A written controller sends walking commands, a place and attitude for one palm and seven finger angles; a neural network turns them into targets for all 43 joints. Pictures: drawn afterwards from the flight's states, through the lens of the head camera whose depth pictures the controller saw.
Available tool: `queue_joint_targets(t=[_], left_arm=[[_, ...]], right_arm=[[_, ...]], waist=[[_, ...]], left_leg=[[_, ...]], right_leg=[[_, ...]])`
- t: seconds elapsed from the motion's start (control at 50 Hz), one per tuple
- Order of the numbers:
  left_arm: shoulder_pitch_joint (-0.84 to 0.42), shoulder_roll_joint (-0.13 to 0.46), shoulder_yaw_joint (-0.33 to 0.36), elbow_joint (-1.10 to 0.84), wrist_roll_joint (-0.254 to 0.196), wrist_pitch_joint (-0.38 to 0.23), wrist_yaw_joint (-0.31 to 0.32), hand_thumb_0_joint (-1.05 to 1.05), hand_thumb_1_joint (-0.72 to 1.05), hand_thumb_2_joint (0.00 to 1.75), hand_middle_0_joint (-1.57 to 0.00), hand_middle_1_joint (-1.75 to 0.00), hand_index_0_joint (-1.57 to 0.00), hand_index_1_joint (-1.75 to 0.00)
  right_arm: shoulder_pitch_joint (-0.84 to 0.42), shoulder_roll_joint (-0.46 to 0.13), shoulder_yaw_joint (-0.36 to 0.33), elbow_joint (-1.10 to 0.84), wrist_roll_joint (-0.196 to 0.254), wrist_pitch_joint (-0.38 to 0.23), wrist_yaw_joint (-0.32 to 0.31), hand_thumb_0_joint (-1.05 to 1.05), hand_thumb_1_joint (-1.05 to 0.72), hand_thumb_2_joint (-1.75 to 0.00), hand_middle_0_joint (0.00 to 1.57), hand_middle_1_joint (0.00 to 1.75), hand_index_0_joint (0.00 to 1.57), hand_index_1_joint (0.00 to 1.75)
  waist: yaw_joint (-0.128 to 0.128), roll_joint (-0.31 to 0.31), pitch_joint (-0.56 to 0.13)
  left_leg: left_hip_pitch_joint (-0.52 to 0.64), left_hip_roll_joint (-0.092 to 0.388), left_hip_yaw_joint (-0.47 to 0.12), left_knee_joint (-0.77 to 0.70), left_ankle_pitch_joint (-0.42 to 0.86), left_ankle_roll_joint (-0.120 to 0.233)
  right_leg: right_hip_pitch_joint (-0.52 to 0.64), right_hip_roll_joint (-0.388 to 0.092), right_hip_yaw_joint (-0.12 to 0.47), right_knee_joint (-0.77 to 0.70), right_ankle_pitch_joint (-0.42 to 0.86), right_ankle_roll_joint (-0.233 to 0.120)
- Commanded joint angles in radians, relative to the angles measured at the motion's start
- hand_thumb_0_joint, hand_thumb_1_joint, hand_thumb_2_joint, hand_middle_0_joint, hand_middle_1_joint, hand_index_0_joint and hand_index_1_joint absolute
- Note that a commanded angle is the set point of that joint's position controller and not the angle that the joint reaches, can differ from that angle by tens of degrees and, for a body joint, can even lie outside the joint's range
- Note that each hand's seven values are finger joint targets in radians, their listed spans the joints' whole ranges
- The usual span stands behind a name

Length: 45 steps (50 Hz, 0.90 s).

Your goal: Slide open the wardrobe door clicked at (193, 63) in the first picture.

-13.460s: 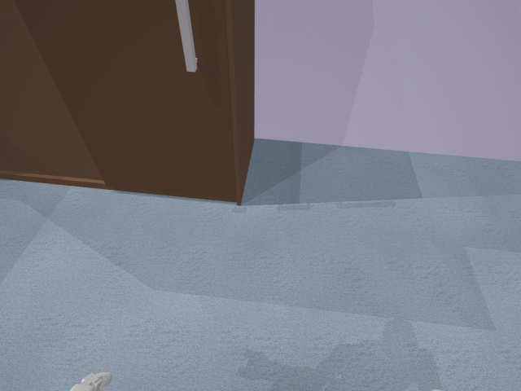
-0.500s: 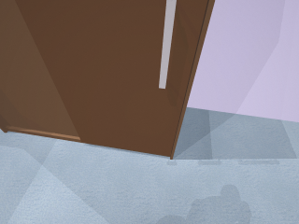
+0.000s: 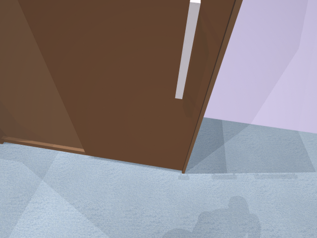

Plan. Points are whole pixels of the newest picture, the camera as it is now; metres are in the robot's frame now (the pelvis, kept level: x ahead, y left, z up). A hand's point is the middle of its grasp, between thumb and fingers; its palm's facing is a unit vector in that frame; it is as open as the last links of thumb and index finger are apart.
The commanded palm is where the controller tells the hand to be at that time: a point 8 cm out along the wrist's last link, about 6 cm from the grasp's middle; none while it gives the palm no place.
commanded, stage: shuffle to correct the standing spot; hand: right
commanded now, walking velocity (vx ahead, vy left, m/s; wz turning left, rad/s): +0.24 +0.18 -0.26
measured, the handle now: (185, 54) +0.65 -0.03 +0.14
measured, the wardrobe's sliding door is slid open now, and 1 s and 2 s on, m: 0.00 0.00 0.00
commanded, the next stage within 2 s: come to a stop and stand still in 1.38 s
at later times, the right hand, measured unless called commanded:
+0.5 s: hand out of the picture +0.03 -0.07 -0.18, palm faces +0.14 +0.99 -0.07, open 7.4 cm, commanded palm none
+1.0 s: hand (177, 182) +0.34 -0.04 -0.18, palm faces +0.09 +0.97 -0.21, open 7.4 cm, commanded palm none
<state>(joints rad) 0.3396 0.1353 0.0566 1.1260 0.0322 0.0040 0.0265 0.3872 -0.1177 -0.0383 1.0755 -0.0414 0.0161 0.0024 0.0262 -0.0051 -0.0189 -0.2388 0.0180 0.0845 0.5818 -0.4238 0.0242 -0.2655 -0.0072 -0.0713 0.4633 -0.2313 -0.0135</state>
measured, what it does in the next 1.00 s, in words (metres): walks ahead: right foot, then left foot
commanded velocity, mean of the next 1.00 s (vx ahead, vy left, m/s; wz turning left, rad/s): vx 0.04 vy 0.14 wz -0.02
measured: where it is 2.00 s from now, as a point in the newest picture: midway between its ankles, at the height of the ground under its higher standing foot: outside the picture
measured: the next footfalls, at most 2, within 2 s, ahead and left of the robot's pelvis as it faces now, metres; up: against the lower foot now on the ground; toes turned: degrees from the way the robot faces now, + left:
right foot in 0.42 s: +0.22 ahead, -0.05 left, +0.00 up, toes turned -16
left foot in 0.82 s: +0.37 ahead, +0.27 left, +0.00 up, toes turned +3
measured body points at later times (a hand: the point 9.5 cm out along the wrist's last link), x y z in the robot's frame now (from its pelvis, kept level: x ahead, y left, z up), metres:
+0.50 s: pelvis +0.16 +0.04 -0.01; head +0.20 +0.02 +0.43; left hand +0.28 +0.24 -0.16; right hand +0.03 -0.13 -0.17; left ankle +0.02 +0.12 -0.65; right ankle +0.18 -0.04 -0.74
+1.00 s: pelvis +0.28 +0.14 -0.01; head +0.33 +0.14 +0.43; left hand +0.32 +0.40 -0.17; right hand +0.34 -0.10 -0.16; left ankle +0.33 +0.27 -0.74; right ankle +0.22 +0.05 -0.68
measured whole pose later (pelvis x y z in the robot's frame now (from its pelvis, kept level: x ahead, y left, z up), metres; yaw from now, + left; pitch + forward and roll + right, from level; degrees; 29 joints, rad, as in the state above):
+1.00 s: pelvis +0.28 +0.14 -0.01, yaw -6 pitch +1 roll +1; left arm 0.23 0.22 0.08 1.05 0.01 0.05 0.04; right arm 0.16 -0.17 -0.04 0.95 -0.04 0.02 -0.02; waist 0.02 -0.03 0.09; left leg -0.36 0.07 0.14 0.61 -0.25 0.00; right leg -0.44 -0.06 -0.07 1.10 -0.58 0.03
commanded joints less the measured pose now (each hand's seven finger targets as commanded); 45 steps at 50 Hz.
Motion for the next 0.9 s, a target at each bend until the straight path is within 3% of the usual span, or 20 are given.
queue_joint_targets(t=[0.0, 0.04, 0.1, 0.24, 0.34, 0.36, 0.38, 0.4, 0.42, 0.44, 0.48, 0.54, 0.74, 0.76, 0.78, 0.8, 0.82, 0.84, 0.86, 0.88], left_arm=[[-0.106, 0.048, 0.007, -0.112, -0.005, -0.017, 0.004, 0.00, 0.90, 0.90, -0.20, -0.30, -0.20, -0.30], [-0.104, 0.073, 0.017, -0.108, 0.001, -0.010, -0.008, 0.00, 0.90, 0.90, -0.20, -0.30, -0.20, -0.30], [-0.082, 0.051, 0.017, -0.072, 0.004, -0.003, -0.018, 0.00, 0.90, 0.90, -0.20, -0.30, -0.20, -0.30], [-0.218, 0.032, -0.001, -0.115, -0.006, -0.016, -0.011, 0.00, 0.90, 0.90, -0.20, -0.30, -0.20, -0.30], [-0.139, 0.053, -0.005, -0.088, -0.010, -0.036, 0.013, 0.00, 0.90, 0.90, -0.20, -0.30, -0.20, -0.30], [-0.041, 0.074, 0.001, -0.060, -0.009, -0.039, 0.021, 0.00, 0.90, 0.90, -0.20, -0.30, -0.20, -0.30], [0.080, 0.124, 0.016, -0.028, -0.005, -0.041, 0.029, 0.00, 0.90, 0.90, -0.20, -0.30, -0.20, -0.30], [0.199, 0.218, 0.040, -0.010, 0.006, -0.045, 0.039, 0.00, 0.90, 0.90, -0.20, -0.30, -0.20, -0.30], [0.221, 0.251, 0.036, -0.011, -0.018, -0.038, 0.038, 0.00, 0.90, 0.90, -0.20, -0.30, -0.20, -0.30], [0.131, 0.225, 0.028, -0.021, -0.023, -0.038, 0.038, 0.00, 0.90, 0.90, -0.20, -0.30, -0.20, -0.30], [-0.001, 0.127, 0.000, -0.054, -0.016, -0.059, 0.038, 0.00, 0.90, 0.90, -0.20, -0.30, -0.20, -0.30], [-0.085, 0.096, 0.001, -0.085, -0.008, -0.067, 0.025, 0.00, 0.90, 0.90, -0.20, -0.30, -0.20, -0.30], [-0.070, 0.238, 0.064, -0.104, 0.006, -0.018, 0.015, 0.00, 0.90, 0.90, -0.20, -0.30, -0.20, -0.30], [-0.067, 0.236, 0.066, -0.104, 0.005, -0.014, 0.013, 0.00, 0.90, 0.90, -0.20, -0.30, -0.20, -0.30], [-0.030, 0.202, 0.063, -0.102, 0.001, -0.011, 0.010, 0.00, 0.90, 0.90, -0.20, -0.30, -0.20, -0.30], [-0.013, 0.110, 0.042, -0.128, -0.010, -0.007, 0.007, 0.00, 0.90, 0.90, -0.20, -0.30, -0.20, -0.30], [-0.027, 0.100, 0.027, -0.152, -0.024, 0.009, 0.025, 0.00, 0.90, 0.90, -0.20, -0.30, -0.20, -0.30], [-0.045, 0.086, 0.028, -0.152, -0.027, 0.018, 0.030, 0.00, 0.90, 0.90, -0.20, -0.30, -0.20, -0.30], [-0.047, 0.095, 0.026, -0.146, -0.027, 0.020, 0.027, 0.00, 0.90, 0.90, -0.20, -0.30, -0.20, -0.30], [-0.053, 0.123, 0.030, -0.136, -0.027, 0.021, 0.026, 0.00, 0.90, 0.90, -0.20, -0.30, -0.20, -0.30]], right_arm=[[0.249, -0.159, -0.045, 0.014, 0.001, -0.022, -0.026, 0.00, -0.90, -0.90, 0.20, 0.30, 0.20, 0.30], [0.150, -0.129, -0.035, -0.012, 0.015, -0.036, -0.034, 0.00, -0.90, -0.90, 0.20, 0.30, 0.20, 0.30], [0.101, -0.066, -0.011, -0.002, 0.012, -0.062, -0.029, 0.00, -0.90, -0.90, 0.20, 0.30, 0.20, 0.30], [0.263, -0.058, 0.008, 0.078, 0.004, -0.071, -0.043, 0.00, -0.90, -0.90, 0.20, 0.30, 0.20, 0.30], [0.192, -0.105, 0.003, 0.074, 0.013, -0.071, -0.037, 0.00, -0.90, -0.90, 0.20, 0.30, 0.20, 0.30], [0.167, -0.116, 0.001, 0.067, 0.020, -0.069, -0.035, 0.00, -0.90, -0.90, 0.20, 0.30, 0.20, 0.30], [0.149, -0.109, 0.002, 0.053, 0.027, -0.067, -0.030, 0.00, -0.90, -0.90, 0.20, 0.30, 0.20, 0.30], [0.151, -0.053, 0.007, 0.027, 0.042, -0.066, -0.025, 0.00, -0.90, -0.90, 0.20, 0.30, 0.20, 0.30], [0.125, -0.066, 0.008, -0.012, 0.036, -0.059, -0.032, 0.00, -0.90, -0.90, 0.20, 0.30, 0.20, 0.30], [0.090, -0.077, -0.004, -0.014, 0.021, -0.041, -0.039, 0.00, -0.90, -0.90, 0.20, 0.30, 0.20, 0.30], [0.065, -0.045, -0.020, -0.026, 0.001, -0.024, -0.015, 0.00, -0.90, -0.90, 0.20, 0.30, 0.20, 0.30], [0.131, -0.009, -0.029, -0.028, 0.002, 0.006, 0.000, 0.00, -0.90, -0.90, 0.20, 0.30, 0.20, 0.30], [-0.058, -0.101, -0.046, -0.119, 0.008, 0.000, 0.022, 0.00, -0.90, -0.90, 0.20, 0.30, 0.20, 0.30], [-0.003, -0.131, -0.052, -0.103, 0.008, -0.010, 0.021, 0.00, -0.90, -0.90, 0.20, 0.30, 0.20, 0.30], [0.051, -0.203, -0.066, -0.086, 0.005, -0.023, 0.014, 0.00, -0.90, -0.90, 0.20, 0.30, 0.20, 0.30], [0.075, -0.308, -0.089, -0.077, -0.003, -0.025, -0.001, 0.00, -0.90, -0.90, 0.20, 0.30, 0.20, 0.30], [0.092, -0.312, -0.074, -0.088, 0.009, -0.021, -0.010, 0.00, -0.90, -0.90, 0.20, 0.30, 0.20, 0.30], [0.039, -0.283, -0.069, -0.101, 0.003, -0.012, -0.016, 0.00, -0.90, -0.90, 0.20, 0.30, 0.20, 0.30], [-0.014, -0.275, -0.073, -0.105, 0.001, -0.011, -0.022, 0.00, -0.90, -0.90, 0.20, 0.30, 0.20, 0.30], [-0.071, -0.246, -0.064, -0.119, 0.004, -0.006, -0.027, 0.00, -0.90, -0.90, 0.20, 0.30, 0.20, 0.30]], waist=[[-0.120, 0.354, 0.143], [-0.057, 0.175, 0.167], [-0.022, 0.025, 0.202], [-0.073, 0.119, 0.125], [0.002, 0.147, 0.027], [0.050, 0.150, -0.023], [0.108, 0.115, -0.096], [0.142, -0.095, -0.197], [0.119, -0.093, -0.197], [0.082, -0.015, -0.050], [0.009, -0.047, 0.111], [-0.063, -0.107, 0.108], [-0.018, -0.210, 0.062], [-0.047, -0.154, 0.013], [-0.066, 0.027, -0.053], [-0.078, 0.352, -0.113], [-0.095, 0.323, -0.187], [-0.075, 0.240, -0.113], [-0.068, 0.332, -0.115], [-0.056, 0.314, -0.083]], left_leg=[[0.240, 0.334, -0.450, -0.491, -0.284, 0.122], [0.091, 0.345, -0.393, -0.515, -0.286, 0.135], [0.065, 0.257, -0.203, -0.441, 0.046, 0.136], [0.349, 0.176, -0.055, -0.265, 1.003, 0.061], [0.323, 0.138, -0.015, -0.063, 1.395, 0.049], [0.274, 0.119, -0.004, 0.064, 1.356, 0.028], [0.071, 0.102, 0.000, 0.252, 1.132, -0.005], [-0.257, 0.003, 0.032, 0.613, 0.372, -0.044], [-0.304, -0.028, -0.075, 0.817, -0.122, -0.012], [-0.322, 0.022, -0.149, 0.841, -0.076, -0.003], [-0.334, 0.071, -0.136, 0.770, 0.048, -0.035], [-0.237, 0.089, -0.104, 0.652, 0.142, -0.056], [-0.092, 0.037, 0.058, -0.012, 0.209, -0.073], [0.006, 0.030, 0.057, -0.121, 0.300, -0.069], [0.158, 0.098, -0.015, -0.176, 0.540, -0.050], [0.330, 0.327, -0.237, -0.133, 0.977, 0.055], [0.261, 0.391, -0.248, -0.132, 1.124, 0.130], [0.194, 0.363, -0.175, -0.140, 1.055, 0.152], [0.179, 0.334, -0.194, -0.140, 1.015, 0.151], [0.145, 0.319, -0.171, -0.141, 0.934, 0.165]], right_leg=[[-0.498, -0.006, -0.045, 0.352, -0.291, 0.006], [-0.450, -0.070, 0.015, 0.560, -0.228, -0.006], [-0.412, -0.098, 0.015, 0.657, -0.114, 0.010], [-0.446, -0.063, -0.092, 0.474, -0.099, 0.014], [-0.117, 0.034, -0.192, 0.176, -0.032, -0.023], [0.023, 0.026, -0.172, 0.090, 0.065, -0.039], [0.303, -0.081, -0.062, 0.054, 0.298, -0.079], [0.572, -0.408, 0.326, 0.057, 0.684, -0.231], [0.493, -0.569, 0.483, -0.033, 0.815, -0.321], [0.331, -0.564, 0.407, -0.094, 0.665, -0.303], [0.089, -0.440, 0.254, -0.180, 0.421, -0.188], [-0.084, -0.333, 0.042, -0.195, 0.284, -0.119], [0.043, -0.285, -0.011, 0.004, 0.310, -0.040], [0.043, -0.250, -0.034, 0.106, 0.279, -0.005], [-0.036, -0.182, -0.071, 0.276, 0.131, 0.036], [-0.276, -0.050, -0.112, 0.530, -0.393, 0.072], [-0.217, -0.054, 0.020, 0.644, -0.495, 0.054], [-0.231, -0.067, 0.041, 0.704, -0.456, 0.042], [-0.260, -0.070, 0.049, 0.745, -0.437, 0.038], [-0.264, -0.078, 0.053, 0.777, -0.394, 0.039]])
